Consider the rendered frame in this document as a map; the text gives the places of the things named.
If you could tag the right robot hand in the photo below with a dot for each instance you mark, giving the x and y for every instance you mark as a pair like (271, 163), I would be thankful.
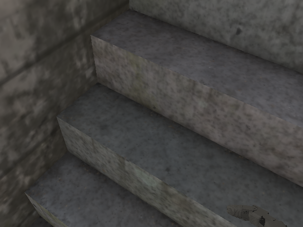
(254, 214)

